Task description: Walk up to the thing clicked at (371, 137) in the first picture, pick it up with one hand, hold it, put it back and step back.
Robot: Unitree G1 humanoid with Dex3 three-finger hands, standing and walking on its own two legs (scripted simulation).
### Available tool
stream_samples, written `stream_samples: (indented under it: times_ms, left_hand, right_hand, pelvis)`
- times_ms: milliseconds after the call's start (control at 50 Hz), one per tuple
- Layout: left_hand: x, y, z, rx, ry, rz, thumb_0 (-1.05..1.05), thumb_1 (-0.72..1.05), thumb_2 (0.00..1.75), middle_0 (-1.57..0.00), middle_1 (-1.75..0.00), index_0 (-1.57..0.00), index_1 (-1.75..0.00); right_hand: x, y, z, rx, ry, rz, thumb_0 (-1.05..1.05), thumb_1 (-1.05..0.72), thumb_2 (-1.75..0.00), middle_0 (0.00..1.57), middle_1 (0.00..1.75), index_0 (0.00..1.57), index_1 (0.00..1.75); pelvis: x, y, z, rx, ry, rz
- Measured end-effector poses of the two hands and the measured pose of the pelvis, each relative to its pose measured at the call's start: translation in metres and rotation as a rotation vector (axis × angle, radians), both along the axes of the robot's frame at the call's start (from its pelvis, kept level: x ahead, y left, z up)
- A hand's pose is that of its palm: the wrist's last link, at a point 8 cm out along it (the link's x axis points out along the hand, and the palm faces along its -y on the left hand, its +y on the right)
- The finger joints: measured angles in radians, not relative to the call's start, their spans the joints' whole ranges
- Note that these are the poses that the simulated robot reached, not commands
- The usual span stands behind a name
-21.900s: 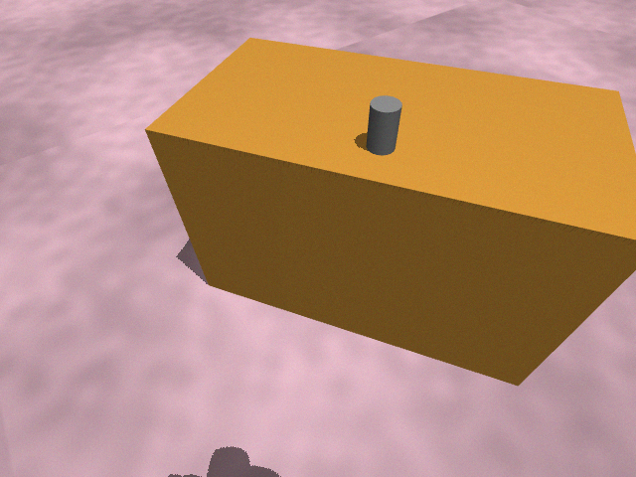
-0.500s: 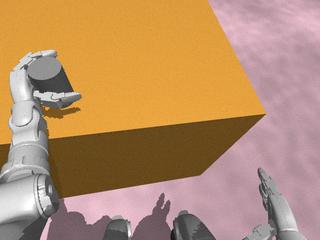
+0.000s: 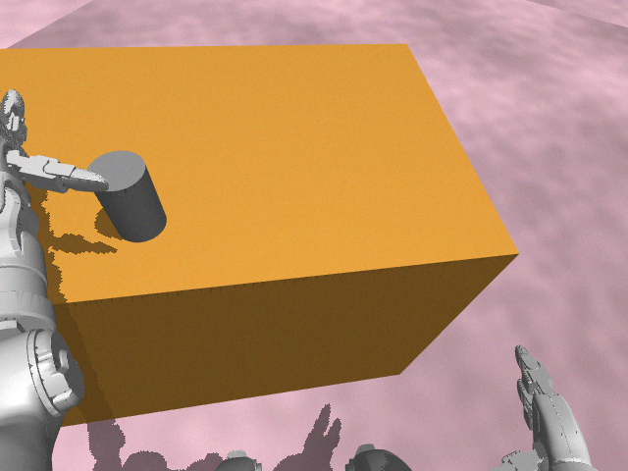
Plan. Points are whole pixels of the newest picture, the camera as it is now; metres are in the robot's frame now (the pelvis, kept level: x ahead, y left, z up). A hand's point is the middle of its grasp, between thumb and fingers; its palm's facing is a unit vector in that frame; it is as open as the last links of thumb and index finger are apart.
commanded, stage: rise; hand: left
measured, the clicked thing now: (130, 198) +0.47 +0.22 +0.04
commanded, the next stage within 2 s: sink last in 0.14 s
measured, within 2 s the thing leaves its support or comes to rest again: neither
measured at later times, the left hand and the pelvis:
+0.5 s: hand out of the picture +0.39 +0.40 +0.14, palm faces +0.51 -0.80 -0.32, open 17.6 cm; pelvis +0.00 +0.00 +0.03, yaw +1 degrees
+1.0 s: hand out of the picture +0.18 +0.26 +0.13, palm faces +0.39 -0.84 -0.38, open 17.5 cm; pelvis +0.00 -0.01 +0.03, yaw +2 degrees
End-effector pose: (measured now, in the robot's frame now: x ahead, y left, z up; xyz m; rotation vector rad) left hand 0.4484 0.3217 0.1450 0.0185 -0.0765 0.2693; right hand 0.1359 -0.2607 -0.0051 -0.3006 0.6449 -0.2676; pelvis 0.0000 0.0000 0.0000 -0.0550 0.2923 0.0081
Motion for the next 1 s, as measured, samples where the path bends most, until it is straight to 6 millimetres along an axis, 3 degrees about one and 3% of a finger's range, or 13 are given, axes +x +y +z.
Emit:
stream_samples:
  times_ms: [100, 280, 400, 480, 560, 660, 780, 880, 1000]
  left_hand:
    - [-0.009, 0.019, 0.020, 0.003, 0.071, -0.012, -0.01, -0.57, 0.04, -0.07, -0.06, -0.08, -0.05]
    - [-0.046, 0.063, 0.004, 0.105, 0.302, 0.140, -0.01, -0.56, 0.03, -0.06, -0.06, -0.07, -0.05]
    - [-0.077, 0.101, 0.009, 0.138, 0.315, 0.292, -0.01, -0.56, 0.03, -0.06, -0.05, -0.06, -0.05]
    - [-0.097, 0.110, 0.011, 0.187, 0.336, 0.333, -0.01, -0.56, 0.03, -0.06, -0.03, -0.05, -0.04]
    - [-0.116, 0.099, 0.009, 0.237, 0.342, 0.315, -0.01, -0.56, 0.03, -0.06, -0.03, -0.05, -0.04]
    - [-0.149, 0.064, 0.003, 0.280, 0.302, 0.236, -0.01, -0.55, 0.03, -0.06, -0.02, -0.04, -0.03]
    - [-0.209, 0.016, 0.002, 0.302, 0.213, 0.161, -0.01, -0.53, 0.03, -0.06, -0.03, -0.05, -0.03]
    - [-0.262, 0.003, 0.006, 0.325, 0.203, 0.197, -0.01, -0.52, 0.02, -0.06, -0.03, -0.05, -0.03]
    - [-0.310, -0.028, 0.009, 0.329, 0.201, 0.183, -0.01, -0.52, 0.02, -0.06, -0.04, -0.05, -0.04]
  right_hand:
    - [-0.001, 0.002, -0.010, 0.049, 0.023, -0.015, -0.01, 0.52, -0.05, 0.06, 0.05, 0.06, 0.05]
    - [0.001, 0.001, -0.011, 0.084, 0.074, -0.002, -0.01, 0.57, -0.05, 0.06, 0.05, 0.06, 0.05]
    - [0.001, -0.003, -0.005, 0.059, 0.108, 0.017, -0.01, 0.55, -0.05, 0.06, 0.05, 0.06, 0.05]
    - [0.007, 0.002, -0.006, 0.071, 0.102, 0.043, -0.01, 0.54, -0.06, 0.06, 0.05, 0.06, 0.05]
    - [0.016, 0.008, -0.005, 0.094, 0.053, 0.060, -0.01, 0.54, -0.06, 0.06, 0.05, 0.06, 0.05]
    - [0.023, 0.011, -0.001, 0.134, -0.019, 0.049, -0.01, 0.54, -0.06, 0.06, 0.05, 0.06, 0.05]
    - [0.020, 0.000, 0.004, 0.137, -0.041, 0.005, -0.01, 0.55, -0.05, 0.06, 0.05, 0.06, 0.05]
    - [0.016, -0.013, 0.005, 0.108, -0.021, -0.013, -0.01, 0.55, -0.05, 0.06, 0.05, 0.06, 0.05]
    - [0.019, -0.007, -0.001, 0.132, -0.048, 0.022, -0.01, 0.54, -0.05, 0.06, 0.05, 0.06, 0.05]
  pelvis:
    - [0.003, 0.004, 0.006, 0.002, -0.018, -0.001]
    - [0.001, 0.005, 0.018, 0.018, -0.052, -0.002]
    - [0.001, 0.000, 0.023, 0.018, -0.069, 0.008]
    - [0.004, 0.001, 0.026, 0.013, -0.079, 0.015]
    - [0.007, 0.005, 0.028, 0.013, -0.104, 0.016]
    - [0.011, 0.006, 0.031, 0.021, -0.144, 0.011]
    - [0.010, 0.002, 0.033, 0.035, -0.195, 0.011]
    - [0.006, -0.005, 0.033, 0.042, -0.219, 0.017]
    - [-0.002, -0.011, 0.031, 0.050, -0.235, 0.027]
